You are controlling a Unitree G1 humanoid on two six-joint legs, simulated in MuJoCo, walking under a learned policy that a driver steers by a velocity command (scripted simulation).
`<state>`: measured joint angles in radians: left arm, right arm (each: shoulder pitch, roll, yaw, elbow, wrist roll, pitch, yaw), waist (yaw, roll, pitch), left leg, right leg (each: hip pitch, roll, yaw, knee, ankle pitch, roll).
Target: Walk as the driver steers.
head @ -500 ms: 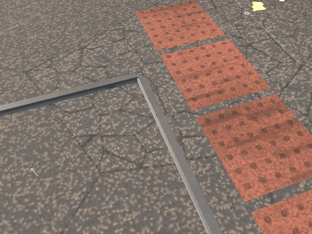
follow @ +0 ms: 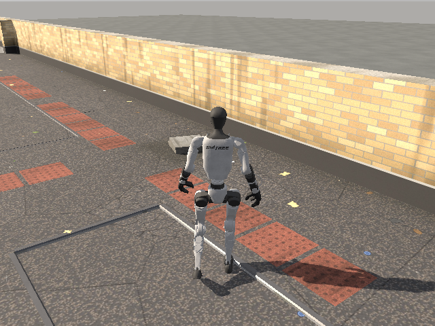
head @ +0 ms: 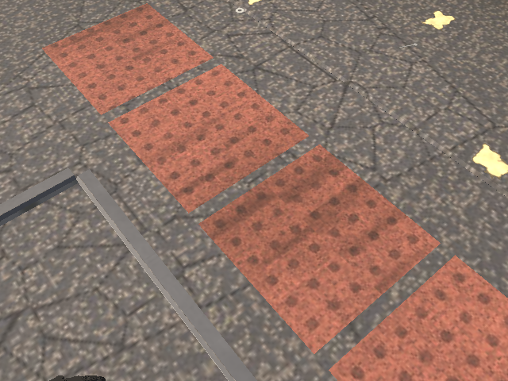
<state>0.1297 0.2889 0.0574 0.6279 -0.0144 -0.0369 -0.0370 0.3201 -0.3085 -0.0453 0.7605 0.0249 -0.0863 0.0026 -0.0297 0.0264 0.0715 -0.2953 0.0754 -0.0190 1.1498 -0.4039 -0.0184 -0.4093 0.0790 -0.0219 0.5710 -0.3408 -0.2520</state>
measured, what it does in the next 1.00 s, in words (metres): walks ahead: left foot, then right foot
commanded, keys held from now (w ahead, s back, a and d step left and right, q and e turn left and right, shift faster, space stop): w+e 0.30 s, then w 0.50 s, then w+q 0.20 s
